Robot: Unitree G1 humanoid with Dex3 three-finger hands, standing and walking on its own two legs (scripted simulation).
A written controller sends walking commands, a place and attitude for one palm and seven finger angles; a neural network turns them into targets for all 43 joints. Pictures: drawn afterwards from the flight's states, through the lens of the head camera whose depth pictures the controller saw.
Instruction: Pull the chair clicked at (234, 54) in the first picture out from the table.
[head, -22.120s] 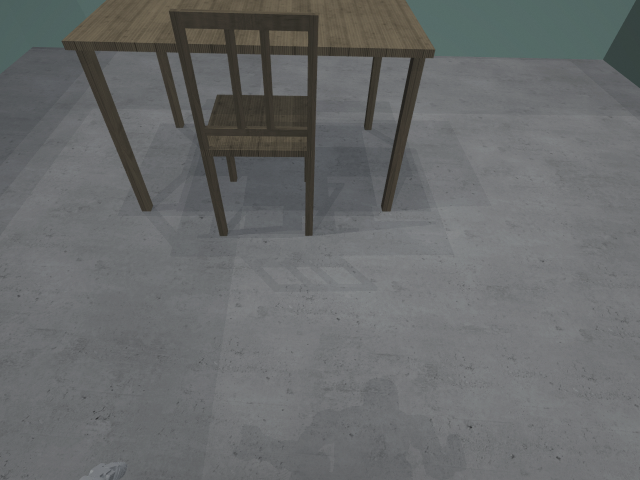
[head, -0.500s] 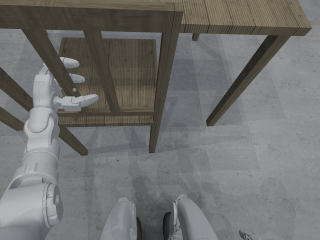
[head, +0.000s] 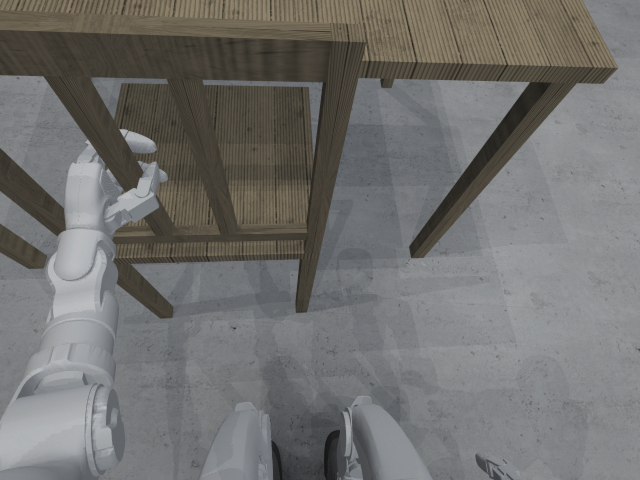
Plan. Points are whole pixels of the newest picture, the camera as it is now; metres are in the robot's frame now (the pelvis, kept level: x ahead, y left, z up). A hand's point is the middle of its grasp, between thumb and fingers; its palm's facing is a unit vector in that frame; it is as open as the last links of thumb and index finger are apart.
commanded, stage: hook a spindle and tug to test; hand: left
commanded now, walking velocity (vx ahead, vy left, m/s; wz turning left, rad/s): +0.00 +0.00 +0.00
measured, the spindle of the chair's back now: (129, 173) +0.48 +0.22 +0.02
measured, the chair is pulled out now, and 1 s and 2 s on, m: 0.00 0.04 0.18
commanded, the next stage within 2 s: step backward, pulling the chair out in 0.38 s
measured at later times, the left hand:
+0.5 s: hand (146, 207) +0.43 +0.20 +0.02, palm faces +0.02 -1.00 -0.03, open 5.5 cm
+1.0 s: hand (157, 219) +0.41 +0.18 +0.03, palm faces +0.10 -0.99 -0.14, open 5.5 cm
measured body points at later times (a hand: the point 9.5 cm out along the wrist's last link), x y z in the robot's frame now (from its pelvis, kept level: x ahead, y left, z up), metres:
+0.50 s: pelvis +0.02 +0.01 +0.01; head +0.17 +0.02 +0.44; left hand +0.43 +0.25 +0.02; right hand +0.12 -0.25 -0.10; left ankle +0.01 +0.07 -0.63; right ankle +0.02 -0.10 -0.63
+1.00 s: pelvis +0.02 +0.01 +0.10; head +0.14 +0.02 +0.53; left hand +0.40 +0.23 +0.05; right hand +0.07 -0.25 -0.03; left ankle +0.01 +0.07 -0.63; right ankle +0.02 -0.10 -0.63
